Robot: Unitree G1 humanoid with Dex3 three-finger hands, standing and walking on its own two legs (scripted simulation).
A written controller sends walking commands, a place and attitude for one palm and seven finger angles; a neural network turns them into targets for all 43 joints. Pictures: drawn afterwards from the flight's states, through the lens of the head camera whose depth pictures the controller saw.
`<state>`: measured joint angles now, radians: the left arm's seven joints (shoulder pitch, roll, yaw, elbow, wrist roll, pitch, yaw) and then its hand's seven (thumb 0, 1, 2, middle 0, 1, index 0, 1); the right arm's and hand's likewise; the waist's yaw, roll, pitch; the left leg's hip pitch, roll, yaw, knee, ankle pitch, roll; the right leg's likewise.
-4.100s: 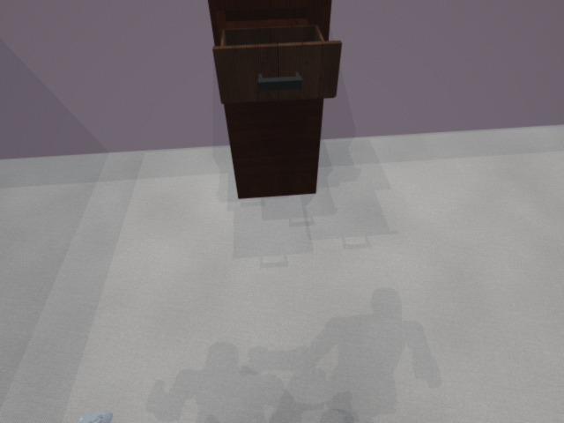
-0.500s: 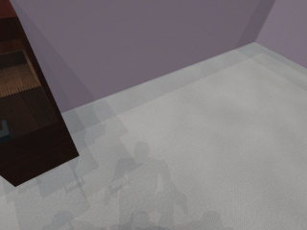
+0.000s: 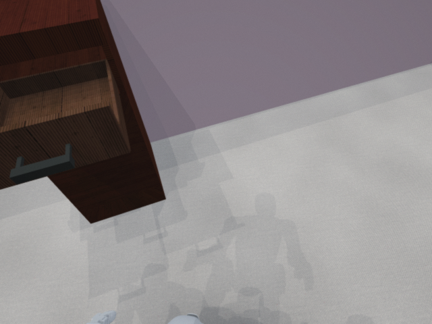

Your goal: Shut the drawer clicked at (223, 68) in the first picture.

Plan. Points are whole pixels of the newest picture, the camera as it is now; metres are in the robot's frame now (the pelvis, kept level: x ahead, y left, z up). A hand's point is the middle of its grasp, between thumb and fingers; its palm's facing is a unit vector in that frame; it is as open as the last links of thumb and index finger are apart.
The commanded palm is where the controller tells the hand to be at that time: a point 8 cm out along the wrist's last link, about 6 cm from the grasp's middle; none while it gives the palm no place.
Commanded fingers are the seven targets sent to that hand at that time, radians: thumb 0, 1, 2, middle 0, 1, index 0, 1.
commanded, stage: turn to face it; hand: left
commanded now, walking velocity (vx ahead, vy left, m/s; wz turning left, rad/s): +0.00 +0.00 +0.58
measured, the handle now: (44, 161) +0.44 +0.42 +0.03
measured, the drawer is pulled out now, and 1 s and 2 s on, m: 0.30 0.30 0.30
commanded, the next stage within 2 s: take the last steps up to it in 0.52 s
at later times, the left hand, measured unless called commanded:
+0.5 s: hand out of the picture -0.07 +0.25 -0.17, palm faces +0.31 -0.91 -0.27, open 7.4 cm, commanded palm none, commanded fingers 0.00 0.90 0.90 -0.20 -0.30 -0.20 -0.30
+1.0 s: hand out of the picture -0.09 +0.16 -0.14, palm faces +0.43 -0.88 -0.19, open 7.4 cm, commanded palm none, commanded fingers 0.00 0.90 0.90 -0.20 -0.30 -0.20 -0.30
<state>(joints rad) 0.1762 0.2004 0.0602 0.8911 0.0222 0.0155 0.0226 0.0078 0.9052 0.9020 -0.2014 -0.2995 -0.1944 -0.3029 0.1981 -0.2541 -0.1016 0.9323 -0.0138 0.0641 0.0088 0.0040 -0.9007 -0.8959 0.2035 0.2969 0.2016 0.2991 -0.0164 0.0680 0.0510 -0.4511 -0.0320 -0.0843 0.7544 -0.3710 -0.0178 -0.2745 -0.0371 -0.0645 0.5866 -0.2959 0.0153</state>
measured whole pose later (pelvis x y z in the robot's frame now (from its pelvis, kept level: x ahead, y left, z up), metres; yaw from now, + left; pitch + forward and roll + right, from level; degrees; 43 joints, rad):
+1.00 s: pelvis +0.00 +0.02 +0.02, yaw +21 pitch -1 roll +1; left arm 0.40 0.12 0.03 1.06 0.03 -0.05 0.01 0.01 0.90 0.90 -0.20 -0.30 -0.20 -0.30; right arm 0.29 -0.21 -0.08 1.06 -0.03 0.04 0.03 0.00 -0.91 -0.90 0.20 0.30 0.20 0.30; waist 0.02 0.02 0.00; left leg -0.45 0.09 0.04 0.90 -0.26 -0.02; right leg -0.11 -0.06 -0.13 0.35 -0.22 0.00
